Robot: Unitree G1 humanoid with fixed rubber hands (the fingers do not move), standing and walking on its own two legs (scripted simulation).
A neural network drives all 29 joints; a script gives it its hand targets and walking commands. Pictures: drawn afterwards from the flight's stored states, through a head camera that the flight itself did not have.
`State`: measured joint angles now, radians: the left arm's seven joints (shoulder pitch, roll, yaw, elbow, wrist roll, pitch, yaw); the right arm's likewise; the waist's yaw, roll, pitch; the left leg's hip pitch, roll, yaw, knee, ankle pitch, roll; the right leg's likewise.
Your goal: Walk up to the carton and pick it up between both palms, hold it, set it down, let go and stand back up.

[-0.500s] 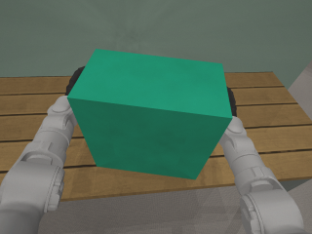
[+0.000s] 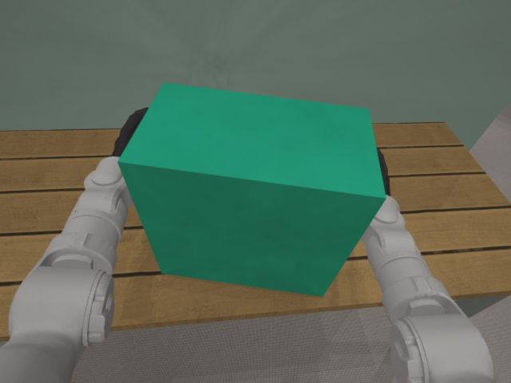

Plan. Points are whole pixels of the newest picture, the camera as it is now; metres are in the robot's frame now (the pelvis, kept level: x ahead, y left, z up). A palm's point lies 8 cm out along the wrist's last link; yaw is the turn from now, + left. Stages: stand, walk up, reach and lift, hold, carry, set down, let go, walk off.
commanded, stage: reach and lift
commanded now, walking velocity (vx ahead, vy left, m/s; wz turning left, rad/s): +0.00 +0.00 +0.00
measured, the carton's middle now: (252, 201) +0.40 +0.00 +0.06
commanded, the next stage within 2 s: none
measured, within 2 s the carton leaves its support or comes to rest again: leaves its support in 0.08 s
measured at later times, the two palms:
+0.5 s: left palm (124, 155) +0.40 +0.18 +0.17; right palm (399, 203) +0.35 -0.21 +0.13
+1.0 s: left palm (116, 141) +0.40 +0.18 +0.20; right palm (408, 184) +0.36 -0.21 +0.16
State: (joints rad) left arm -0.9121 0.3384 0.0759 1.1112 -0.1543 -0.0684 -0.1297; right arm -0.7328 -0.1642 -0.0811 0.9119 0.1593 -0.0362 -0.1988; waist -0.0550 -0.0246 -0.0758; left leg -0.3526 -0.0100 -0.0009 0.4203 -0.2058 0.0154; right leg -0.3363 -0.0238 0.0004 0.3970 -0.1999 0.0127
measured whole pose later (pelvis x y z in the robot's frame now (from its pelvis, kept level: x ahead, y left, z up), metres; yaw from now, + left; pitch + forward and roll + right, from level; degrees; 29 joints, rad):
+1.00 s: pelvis -0.01 +0.00 +0.00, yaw +0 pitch -2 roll +0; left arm -0.85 0.26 0.20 0.78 -0.08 0.37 -0.08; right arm -0.71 -0.18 -0.14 0.73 0.15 0.29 -0.15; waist -0.05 -0.02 -0.07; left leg -0.18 -0.01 0.00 0.40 -0.20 0.01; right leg -0.16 -0.02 0.00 0.38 -0.19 0.02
